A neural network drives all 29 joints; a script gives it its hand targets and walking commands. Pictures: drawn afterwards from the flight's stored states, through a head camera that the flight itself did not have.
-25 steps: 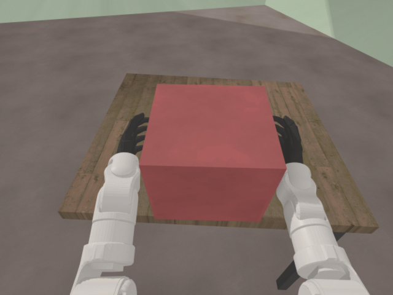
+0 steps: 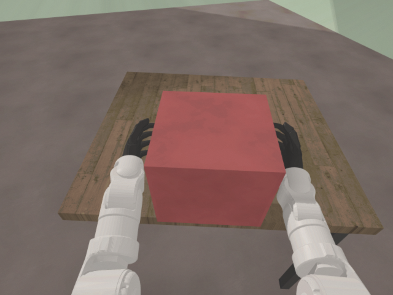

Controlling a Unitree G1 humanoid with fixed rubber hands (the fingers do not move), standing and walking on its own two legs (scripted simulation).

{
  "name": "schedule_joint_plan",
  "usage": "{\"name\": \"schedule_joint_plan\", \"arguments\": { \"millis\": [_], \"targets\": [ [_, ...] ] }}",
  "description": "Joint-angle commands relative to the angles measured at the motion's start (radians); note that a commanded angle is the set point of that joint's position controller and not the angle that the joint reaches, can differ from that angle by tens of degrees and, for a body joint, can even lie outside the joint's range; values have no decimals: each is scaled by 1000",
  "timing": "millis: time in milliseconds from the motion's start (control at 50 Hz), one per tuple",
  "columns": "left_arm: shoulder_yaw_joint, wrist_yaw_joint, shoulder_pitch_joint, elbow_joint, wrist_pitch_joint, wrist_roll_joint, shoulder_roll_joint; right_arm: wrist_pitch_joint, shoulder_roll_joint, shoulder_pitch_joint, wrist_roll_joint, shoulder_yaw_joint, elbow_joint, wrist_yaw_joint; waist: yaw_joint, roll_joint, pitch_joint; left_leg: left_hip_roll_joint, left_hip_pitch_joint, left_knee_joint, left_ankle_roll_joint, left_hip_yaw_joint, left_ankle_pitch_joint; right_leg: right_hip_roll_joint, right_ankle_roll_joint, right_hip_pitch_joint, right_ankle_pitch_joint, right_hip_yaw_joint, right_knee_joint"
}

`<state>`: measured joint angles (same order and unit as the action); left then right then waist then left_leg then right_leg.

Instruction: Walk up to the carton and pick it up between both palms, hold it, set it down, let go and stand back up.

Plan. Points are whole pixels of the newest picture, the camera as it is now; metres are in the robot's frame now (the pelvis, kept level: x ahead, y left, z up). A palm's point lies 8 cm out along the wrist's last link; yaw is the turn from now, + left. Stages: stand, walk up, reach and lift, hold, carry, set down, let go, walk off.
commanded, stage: set down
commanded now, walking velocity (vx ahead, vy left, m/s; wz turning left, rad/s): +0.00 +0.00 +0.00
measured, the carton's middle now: (211, 158) +0.40 -0.01 +0.08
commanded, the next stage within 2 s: none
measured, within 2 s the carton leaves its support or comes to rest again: rests again in 1.66 s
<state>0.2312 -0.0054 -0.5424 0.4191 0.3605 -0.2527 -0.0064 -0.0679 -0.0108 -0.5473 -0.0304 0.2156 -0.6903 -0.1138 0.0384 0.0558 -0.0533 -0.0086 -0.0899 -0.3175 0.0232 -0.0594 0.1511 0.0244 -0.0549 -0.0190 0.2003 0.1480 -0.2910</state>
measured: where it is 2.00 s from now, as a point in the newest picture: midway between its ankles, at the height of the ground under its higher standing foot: outside the picture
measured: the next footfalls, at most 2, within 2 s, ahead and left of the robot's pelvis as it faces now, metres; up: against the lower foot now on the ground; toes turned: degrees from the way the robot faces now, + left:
none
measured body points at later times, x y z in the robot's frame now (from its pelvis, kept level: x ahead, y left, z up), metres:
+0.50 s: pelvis +0.00 +0.00 +0.00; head +0.02 +0.02 +0.45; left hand +0.41 +0.14 +0.08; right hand +0.39 -0.18 +0.08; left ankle +0.02 +0.10 -0.75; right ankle -0.02 -0.07 -0.75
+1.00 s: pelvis +0.02 +0.00 +0.00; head +0.04 +0.01 +0.45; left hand +0.43 +0.13 +0.06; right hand +0.41 -0.19 +0.07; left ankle +0.02 +0.10 -0.75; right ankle -0.02 -0.07 -0.75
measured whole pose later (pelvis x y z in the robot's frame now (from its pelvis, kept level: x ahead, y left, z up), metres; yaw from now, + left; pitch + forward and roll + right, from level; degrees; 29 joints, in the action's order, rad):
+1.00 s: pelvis +0.02 +0.00 +0.00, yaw -2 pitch +5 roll +0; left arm 0.35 -0.05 -0.69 0.85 0.10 -0.27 -0.03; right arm -0.20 -0.02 -0.68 -0.27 0.52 -0.95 -0.01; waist 0.01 0.03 0.04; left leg 0.00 -0.25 -0.31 0.02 -0.10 0.15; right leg 0.03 -0.05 -0.20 0.20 0.11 -0.31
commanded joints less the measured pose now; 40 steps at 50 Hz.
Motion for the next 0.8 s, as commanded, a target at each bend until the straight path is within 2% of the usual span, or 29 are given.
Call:
{"name": "schedule_joint_plan", "arguments": {
  "millis": [0, 80, 240, 360, 720, 740, 780],
  "targets": [
    [-368, 101, -702, -147, -124, 72, -508, -94, -419, -767, -38, -320, 201, 121, -4, -59, 558, 23, 192, 6, -29, 37, -278, -31, 97, 99, -484, -51, -8],
    [-305, 104, -691, -102, -119, 32, -504, -119, -417, -778, -65, -269, 150, 126, -14, -52, 523, 25, 145, 33, -23, 25, -218, -46, 108, 147, -482, -52, -7],
    [-286, 82, -748, -25, -184, 28, -517, -158, -430, -799, -123, -197, 71, 153, -16, -55, 589, 30, 133, 32, -24, 16, -220, -51, 107, 126, -508, -50, -17],
    [-280, 59, -787, 16, -235, 34, -532, -178, -439, -809, -156, -156, 22, 170, -12, -56, 652, 37, 149, 12, -35, 19, -276, -46, 100, 94, -537, -49, -22],
    [-220, 41, -805, 135, -315, 16, -538, -192, -451, -782, -215, -83, -89, 200, -4, -60, 714, 48, 115, -15, -46, 28, -372, -45, 97, 81, -678, -63, -58],
    [-181, 40, -873, 154, -327, 21, -504, -185, -422, -809, -234, -65, -98, 211, -33, -40, 725, 46, 131, -17, -36, 15, -383, -34, 92, 65, -629, -63, -50],
    [-180, 34, -865, 170, -340, 19, -509, -186, -428, -796, -241, -56, -111, 220, -29, -49, 732, 51, 136, -23, -37, 12, -390, -36, 88, 61, -628, -66, -52]
  ]
}}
